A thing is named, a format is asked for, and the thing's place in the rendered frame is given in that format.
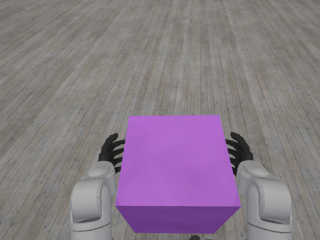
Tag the left robot hand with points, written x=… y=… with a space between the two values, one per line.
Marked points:
x=108 y=153

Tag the carton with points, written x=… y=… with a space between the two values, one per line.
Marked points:
x=176 y=175

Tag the robot right forearm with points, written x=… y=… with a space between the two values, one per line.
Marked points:
x=268 y=203

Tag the right robot hand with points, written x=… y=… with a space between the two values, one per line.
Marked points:
x=242 y=152

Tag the robot left forearm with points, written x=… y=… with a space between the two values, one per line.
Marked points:
x=90 y=203

